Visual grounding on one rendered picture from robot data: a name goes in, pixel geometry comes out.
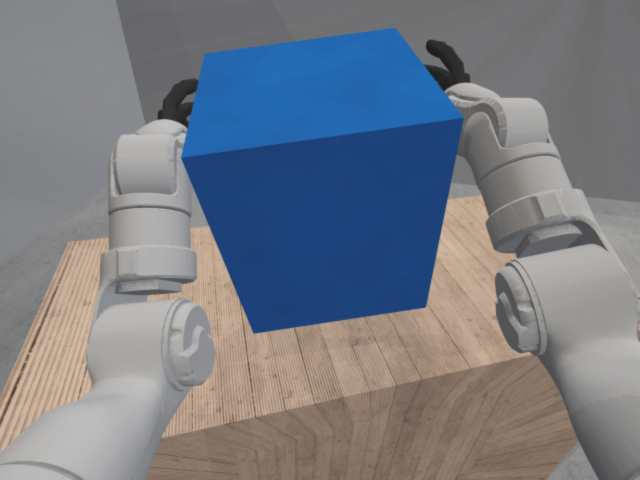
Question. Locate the left robot hand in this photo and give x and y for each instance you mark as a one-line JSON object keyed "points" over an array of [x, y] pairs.
{"points": [[172, 107]]}

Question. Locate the robot right forearm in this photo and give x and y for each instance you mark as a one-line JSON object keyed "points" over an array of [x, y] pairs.
{"points": [[531, 204]]}

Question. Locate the left robot upper arm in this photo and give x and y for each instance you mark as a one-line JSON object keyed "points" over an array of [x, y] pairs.
{"points": [[143, 358]]}

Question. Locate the robot left forearm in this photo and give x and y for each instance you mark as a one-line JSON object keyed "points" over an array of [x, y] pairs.
{"points": [[149, 208]]}

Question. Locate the pedestal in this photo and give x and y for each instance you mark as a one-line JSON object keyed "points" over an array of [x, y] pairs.
{"points": [[434, 393]]}

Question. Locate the right robot hand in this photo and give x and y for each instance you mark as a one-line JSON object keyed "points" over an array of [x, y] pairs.
{"points": [[450, 59]]}

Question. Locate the right robot upper arm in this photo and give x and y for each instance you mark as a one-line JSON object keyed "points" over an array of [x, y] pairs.
{"points": [[574, 309]]}

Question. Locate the carton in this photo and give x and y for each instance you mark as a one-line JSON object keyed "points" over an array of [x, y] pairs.
{"points": [[323, 168]]}

